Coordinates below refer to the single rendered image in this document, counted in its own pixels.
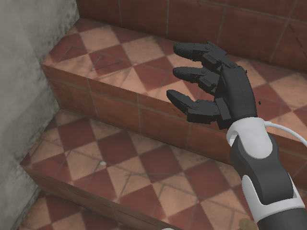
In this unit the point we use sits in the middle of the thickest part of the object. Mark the robot right forearm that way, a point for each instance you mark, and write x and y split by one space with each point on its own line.
272 197

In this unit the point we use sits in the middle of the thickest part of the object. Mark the right robot hand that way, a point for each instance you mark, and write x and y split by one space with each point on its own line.
220 77

